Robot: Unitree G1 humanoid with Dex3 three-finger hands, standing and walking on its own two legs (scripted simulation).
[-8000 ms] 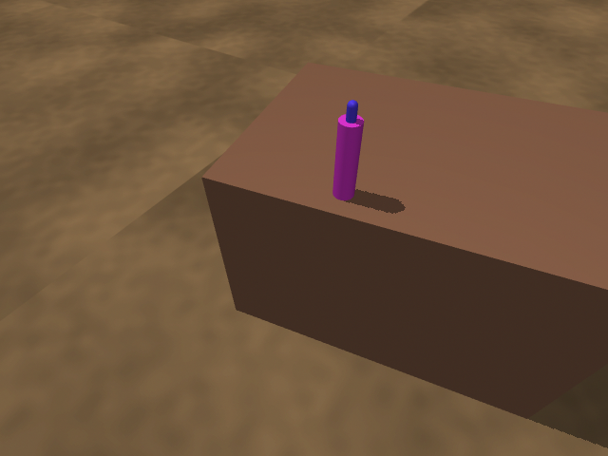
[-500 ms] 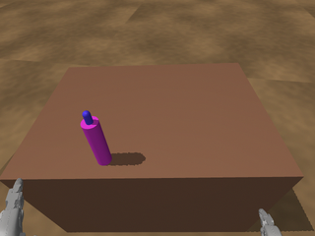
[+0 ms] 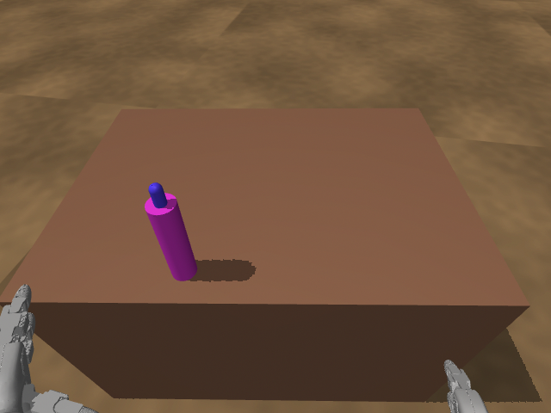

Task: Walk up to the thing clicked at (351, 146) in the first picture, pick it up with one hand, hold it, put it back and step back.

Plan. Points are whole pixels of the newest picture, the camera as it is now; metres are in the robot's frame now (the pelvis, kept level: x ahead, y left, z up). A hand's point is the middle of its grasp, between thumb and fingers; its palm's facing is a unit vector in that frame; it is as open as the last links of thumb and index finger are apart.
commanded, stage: go down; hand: left
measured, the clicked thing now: (171, 233) +0.45 +0.20 +0.00
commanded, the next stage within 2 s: none
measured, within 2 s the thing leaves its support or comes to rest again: neither
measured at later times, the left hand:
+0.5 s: hand (53, 291) +0.30 +0.33 +0.05, palm faces +0.21 -0.97 -0.11, open 17.4 cm
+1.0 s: hand (40, 266) +0.33 +0.36 +0.06, palm faces +0.14 -0.99 +0.00, open 17.6 cm
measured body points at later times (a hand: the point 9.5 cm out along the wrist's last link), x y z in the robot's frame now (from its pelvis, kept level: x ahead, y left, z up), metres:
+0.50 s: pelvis +0.01 +0.02 -0.01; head +0.03 +0.02 +0.44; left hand +0.28 +0.38 +0.06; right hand +0.15 -0.25 -0.09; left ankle +0.02 +0.14 -0.74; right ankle +0.00 -0.14 -0.74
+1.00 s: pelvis +0.00 +0.01 -0.02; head +0.04 +0.04 +0.42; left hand +0.32 +0.41 +0.07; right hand +0.15 -0.25 -0.09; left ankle +0.02 +0.14 -0.74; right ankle +0.00 -0.14 -0.74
